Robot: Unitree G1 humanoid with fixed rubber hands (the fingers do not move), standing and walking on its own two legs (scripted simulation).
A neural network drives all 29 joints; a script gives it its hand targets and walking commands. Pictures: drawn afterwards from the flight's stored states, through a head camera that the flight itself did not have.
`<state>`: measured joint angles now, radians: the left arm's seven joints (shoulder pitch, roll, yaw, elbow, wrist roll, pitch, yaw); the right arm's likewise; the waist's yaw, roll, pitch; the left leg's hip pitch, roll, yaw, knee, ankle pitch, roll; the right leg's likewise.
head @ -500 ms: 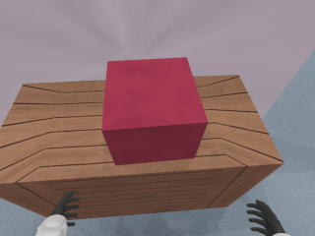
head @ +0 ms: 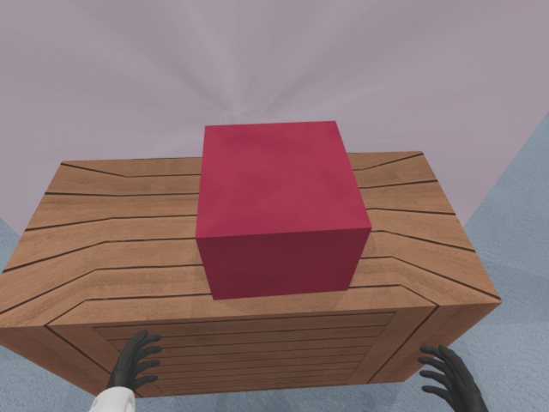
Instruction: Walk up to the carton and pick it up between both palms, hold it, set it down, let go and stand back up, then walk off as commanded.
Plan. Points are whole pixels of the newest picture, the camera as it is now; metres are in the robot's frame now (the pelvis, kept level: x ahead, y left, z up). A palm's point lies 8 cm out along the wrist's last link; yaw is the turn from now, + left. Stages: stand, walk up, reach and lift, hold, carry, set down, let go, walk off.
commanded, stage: reach and lift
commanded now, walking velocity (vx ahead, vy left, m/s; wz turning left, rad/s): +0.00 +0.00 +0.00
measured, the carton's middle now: (276, 208) +0.49 +0.03 -0.04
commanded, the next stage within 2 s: none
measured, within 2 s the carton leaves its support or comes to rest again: neither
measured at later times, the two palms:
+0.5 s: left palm (117, 376) +0.17 +0.25 -0.05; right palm (456, 361) +0.21 -0.25 -0.05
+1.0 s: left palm (125, 327) +0.23 +0.25 -0.02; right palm (446, 321) +0.26 -0.24 -0.03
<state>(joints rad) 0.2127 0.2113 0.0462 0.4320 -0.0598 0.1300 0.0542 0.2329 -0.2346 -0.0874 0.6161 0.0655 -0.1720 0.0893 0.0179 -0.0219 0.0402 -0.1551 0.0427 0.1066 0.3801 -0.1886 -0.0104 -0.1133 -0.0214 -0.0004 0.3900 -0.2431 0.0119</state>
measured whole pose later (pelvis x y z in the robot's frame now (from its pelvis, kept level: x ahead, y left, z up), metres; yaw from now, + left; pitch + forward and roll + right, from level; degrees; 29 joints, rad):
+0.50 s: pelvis +0.02 -0.01 +0.00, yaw +2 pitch -2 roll +0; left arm 0.24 0.26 0.00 0.57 -0.16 -0.29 0.02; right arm 0.18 -0.26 0.00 0.75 0.25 -0.44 0.07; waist 0.05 -0.02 0.02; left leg -0.14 0.05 0.08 0.41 -0.24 -0.03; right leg -0.08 -0.02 -0.03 0.41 -0.30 0.00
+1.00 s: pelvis +0.01 -0.01 -0.01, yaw +2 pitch +1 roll +1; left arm -0.03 0.30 -0.01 0.76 -0.25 -0.43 0.00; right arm -0.07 -0.29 0.10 0.88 0.37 -0.53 0.06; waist 0.03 -0.02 -0.02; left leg -0.25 0.05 0.07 0.50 -0.25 -0.03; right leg -0.21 -0.02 -0.03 0.52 -0.33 0.00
